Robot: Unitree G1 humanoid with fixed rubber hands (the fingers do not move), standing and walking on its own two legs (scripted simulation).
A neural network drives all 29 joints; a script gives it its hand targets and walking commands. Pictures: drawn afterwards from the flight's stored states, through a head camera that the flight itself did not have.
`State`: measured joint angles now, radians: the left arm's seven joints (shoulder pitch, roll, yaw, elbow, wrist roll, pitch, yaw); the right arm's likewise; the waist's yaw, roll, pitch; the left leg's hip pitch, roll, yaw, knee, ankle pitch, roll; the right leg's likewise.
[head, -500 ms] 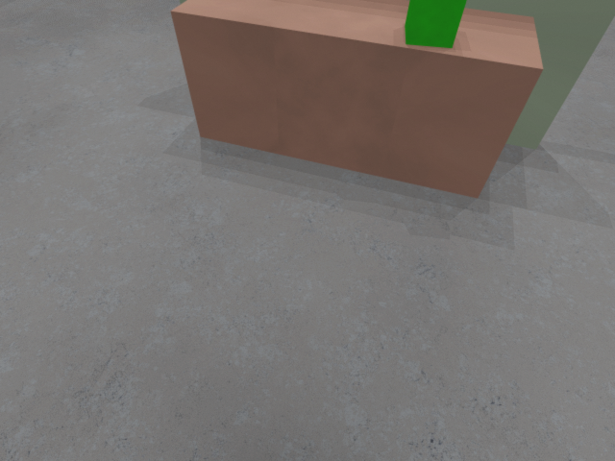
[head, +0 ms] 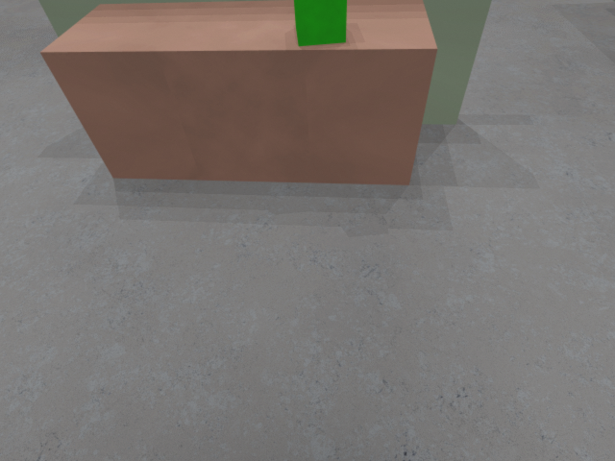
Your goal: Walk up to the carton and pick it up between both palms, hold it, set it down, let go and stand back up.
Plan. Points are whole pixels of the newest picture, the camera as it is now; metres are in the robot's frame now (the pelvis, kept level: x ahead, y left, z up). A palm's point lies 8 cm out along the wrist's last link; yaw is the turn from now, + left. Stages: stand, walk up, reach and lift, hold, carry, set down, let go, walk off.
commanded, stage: walk up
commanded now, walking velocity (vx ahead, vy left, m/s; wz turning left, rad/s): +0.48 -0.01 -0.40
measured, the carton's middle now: (319, 5) +1.57 +0.05 -0.01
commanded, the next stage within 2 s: none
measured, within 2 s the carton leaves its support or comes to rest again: neither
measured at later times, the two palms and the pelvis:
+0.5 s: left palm (188, 430) +0.20 +0.22 -0.15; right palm (444, 303) +0.42 -0.21 -0.13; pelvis +0.29 +0.01 -0.01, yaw -7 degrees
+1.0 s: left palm (266, 214) +0.62 +0.14 -0.11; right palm (492, 272) +0.49 -0.31 -0.15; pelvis +0.53 -0.09 +0.01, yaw -9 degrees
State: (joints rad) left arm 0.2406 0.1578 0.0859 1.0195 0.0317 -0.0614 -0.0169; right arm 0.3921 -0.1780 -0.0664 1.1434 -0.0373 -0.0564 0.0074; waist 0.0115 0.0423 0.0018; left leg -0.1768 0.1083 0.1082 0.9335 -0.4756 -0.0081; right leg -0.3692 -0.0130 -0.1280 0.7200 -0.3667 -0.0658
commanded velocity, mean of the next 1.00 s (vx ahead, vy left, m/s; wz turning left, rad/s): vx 0.50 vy -0.04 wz -0.16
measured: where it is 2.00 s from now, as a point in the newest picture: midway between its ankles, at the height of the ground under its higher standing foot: (355, 250)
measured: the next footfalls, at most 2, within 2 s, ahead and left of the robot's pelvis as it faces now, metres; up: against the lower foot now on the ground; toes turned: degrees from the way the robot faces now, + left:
left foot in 0.42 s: +0.45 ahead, +0.11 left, +0.00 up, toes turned +5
right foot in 0.82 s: +0.56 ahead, -0.17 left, +0.00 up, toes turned -18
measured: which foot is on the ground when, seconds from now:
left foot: up 0.00-0.40, down 0.42-0.88, up 0.90-1.00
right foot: down 0.00-0.46, up 0.48-0.80, down 0.82-1.00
